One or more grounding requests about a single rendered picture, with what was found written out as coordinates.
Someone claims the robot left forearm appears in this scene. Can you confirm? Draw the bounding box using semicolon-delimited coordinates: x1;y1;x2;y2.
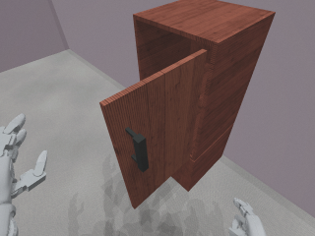
0;203;19;236

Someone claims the left robot hand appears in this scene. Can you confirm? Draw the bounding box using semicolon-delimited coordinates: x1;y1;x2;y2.
0;113;47;204

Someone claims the cupboard door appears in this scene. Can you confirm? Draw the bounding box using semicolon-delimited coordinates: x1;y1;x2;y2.
99;49;208;209

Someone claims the handle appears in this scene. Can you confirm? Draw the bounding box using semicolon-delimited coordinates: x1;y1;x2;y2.
125;127;149;173

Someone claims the right robot hand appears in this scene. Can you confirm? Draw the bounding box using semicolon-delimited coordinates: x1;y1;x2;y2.
228;198;267;236

